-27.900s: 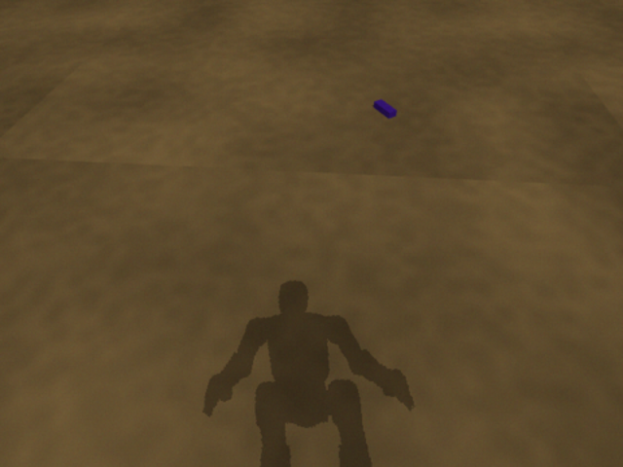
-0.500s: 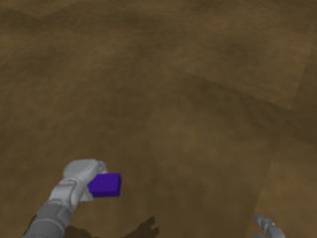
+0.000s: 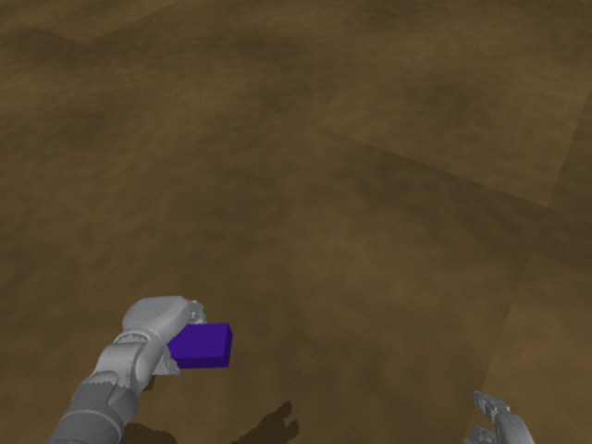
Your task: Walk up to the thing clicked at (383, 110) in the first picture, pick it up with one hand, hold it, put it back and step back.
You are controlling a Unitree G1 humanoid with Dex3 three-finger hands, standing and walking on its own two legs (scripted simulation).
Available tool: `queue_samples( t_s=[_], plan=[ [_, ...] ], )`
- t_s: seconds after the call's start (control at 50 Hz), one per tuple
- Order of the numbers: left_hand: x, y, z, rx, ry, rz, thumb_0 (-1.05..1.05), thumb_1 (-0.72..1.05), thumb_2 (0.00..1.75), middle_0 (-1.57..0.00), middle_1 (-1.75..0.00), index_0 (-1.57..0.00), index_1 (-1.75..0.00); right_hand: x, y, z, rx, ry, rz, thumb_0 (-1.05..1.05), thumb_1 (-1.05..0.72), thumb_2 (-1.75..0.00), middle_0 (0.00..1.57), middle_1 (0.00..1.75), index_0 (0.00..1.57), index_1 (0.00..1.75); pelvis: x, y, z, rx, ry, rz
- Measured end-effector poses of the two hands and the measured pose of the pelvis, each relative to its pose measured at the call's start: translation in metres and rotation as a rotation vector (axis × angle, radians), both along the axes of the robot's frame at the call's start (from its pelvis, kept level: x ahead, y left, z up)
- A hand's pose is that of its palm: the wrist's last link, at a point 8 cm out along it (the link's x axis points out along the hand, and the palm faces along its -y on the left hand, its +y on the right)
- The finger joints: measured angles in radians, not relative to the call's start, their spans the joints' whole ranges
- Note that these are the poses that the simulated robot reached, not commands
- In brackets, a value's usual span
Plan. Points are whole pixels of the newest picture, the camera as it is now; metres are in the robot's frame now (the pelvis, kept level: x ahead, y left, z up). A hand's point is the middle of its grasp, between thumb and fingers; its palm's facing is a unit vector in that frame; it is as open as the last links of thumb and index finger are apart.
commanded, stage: hold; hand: left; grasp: from above
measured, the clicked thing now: (181, 346) +0.30 +0.21 -0.08
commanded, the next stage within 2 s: crouch in 0.76 s
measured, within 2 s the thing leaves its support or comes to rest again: neither
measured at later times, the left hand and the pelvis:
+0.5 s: hand (165, 344) +0.29 +0.22 -0.04, palm faces -0.50 -0.03 -0.87, open 8.5 cm; pelvis +0.01 +0.00 +0.01, yaw +0 degrees
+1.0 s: hand (167, 343) +0.29 +0.22 -0.05, palm faces -0.50 -0.03 -0.86, open 8.5 cm; pelvis +0.01 +0.00 +0.01, yaw +0 degrees
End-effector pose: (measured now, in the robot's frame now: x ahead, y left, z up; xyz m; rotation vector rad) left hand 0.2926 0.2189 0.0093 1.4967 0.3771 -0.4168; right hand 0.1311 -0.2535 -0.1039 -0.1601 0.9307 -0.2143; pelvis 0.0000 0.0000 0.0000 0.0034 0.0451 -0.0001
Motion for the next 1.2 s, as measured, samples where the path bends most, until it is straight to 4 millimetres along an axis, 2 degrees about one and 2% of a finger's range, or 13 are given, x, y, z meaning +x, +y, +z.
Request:
queue_samples(
  t_s=[0.26, 0.48, 0.8, 1.04, 1.12, 1.2],
  plan=[
    [0.004, 0.001, 0.013, 0.0, -0.012, 0.008, -0.01, 0.22, 0.37, -0.81, -0.4, -0.83, -0.38, 0.008, 0.003, 0.006, 0.01, -0.023, -0.001, 0.01, -0.91, -0.9, 0.21, 0.29, 0.2, 0.3, 0.002, 0.0, 0.004, 0.001, -0.021, -0.003],
    [0.002, 0.001, 0.009, -0.006, 0.013, -0.008, -0.01, 0.22, 0.38, -0.81, -0.39, -0.83, -0.37, 0.014, 0.006, 0.008, 0.006, -0.013, 0.011, 0.01, -0.91, -0.9, 0.21, 0.29, 0.2, 0.3, 0.005, 0.001, 0.006, 0.001, -0.023, -0.001],
    [0.011, 0.003, 0.012, 0.001, 0.009, 0.001, -0.01, 0.21, 0.39, -0.82, -0.38, -0.83, -0.36, 0.012, 0.005, 0.008, 0.01, 0.009, -0.01, 0.01, -0.91, -0.9, 0.21, 0.29, 0.2, 0.3, 0.01, 0.002, 0.008, 0.001, -0.024, -0.001],
    [0.008, 0.003, -0.007, -0.003, 0.014, -0.003, -0.01, 0.22, 0.36, -0.82, -0.39, -0.84, -0.37, 0.008, 0.002, 0.007, -0.006, 0.038, -0.005, 0.01, -0.91, -0.9, 0.21, 0.3, 0.2, 0.3, 0.008, 0.002, 0.006, 0.0, -0.006, 0.007],
    [0.008, 0.005, -0.026, 0.003, 0.011, -0.01, -0.01, 0.21, 0.35, -0.83, -0.38, -0.85, -0.36, 0.003, 0.0, 0.003, -0.018, 0.065, 0.001, 0.01, -0.9, -0.9, 0.21, 0.3, 0.2, 0.3, 0.005, 0.002, 0.001, -0.002, 0.027, 0.013],
    [0.009, 0.005, -0.053, 0.025, 0.007, -0.036, -0.01, 0.21, 0.35, -0.84, -0.38, -0.86, -0.35, -0.008, -0.004, -0.01, -0.039, 0.104, 0.01, 0.0, -0.91, -0.9, 0.21, 0.3, 0.2, 0.3, 0.0, 0.002, -0.012, -0.007, 0.086, 0.019]
  ],
)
